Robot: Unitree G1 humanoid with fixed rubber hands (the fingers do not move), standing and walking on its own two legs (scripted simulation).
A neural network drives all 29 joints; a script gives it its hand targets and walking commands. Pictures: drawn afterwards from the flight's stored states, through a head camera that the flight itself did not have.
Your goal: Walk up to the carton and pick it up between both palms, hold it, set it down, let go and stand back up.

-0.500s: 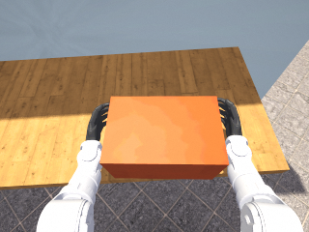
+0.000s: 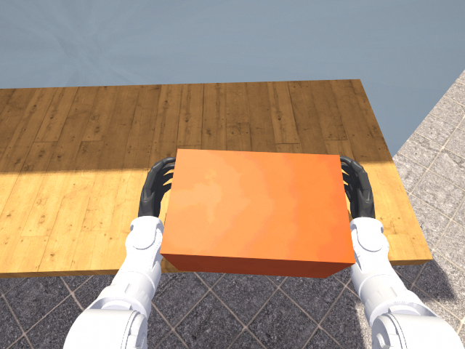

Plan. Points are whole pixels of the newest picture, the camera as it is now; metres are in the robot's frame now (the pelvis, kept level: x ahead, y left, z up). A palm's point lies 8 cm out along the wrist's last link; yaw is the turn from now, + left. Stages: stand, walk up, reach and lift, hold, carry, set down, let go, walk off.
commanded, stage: reach and lift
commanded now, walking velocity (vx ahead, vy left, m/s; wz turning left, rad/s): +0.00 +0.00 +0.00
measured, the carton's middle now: (254, 216) +0.36 -0.03 -0.03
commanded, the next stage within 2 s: none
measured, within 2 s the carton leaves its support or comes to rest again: leaves its support in 0.28 s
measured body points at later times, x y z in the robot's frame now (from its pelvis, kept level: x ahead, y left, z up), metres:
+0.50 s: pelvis -0.01 -0.02 +0.00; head +0.03 -0.01 +0.45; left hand +0.38 +0.14 +0.03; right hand +0.36 -0.23 +0.04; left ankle +0.00 +0.12 -0.74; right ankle -0.03 -0.13 -0.74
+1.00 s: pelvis -0.03 -0.02 +0.01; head -0.03 +0.01 +0.46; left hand +0.36 +0.16 +0.11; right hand +0.33 -0.22 +0.10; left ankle +0.00 +0.12 -0.74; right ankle -0.03 -0.13 -0.74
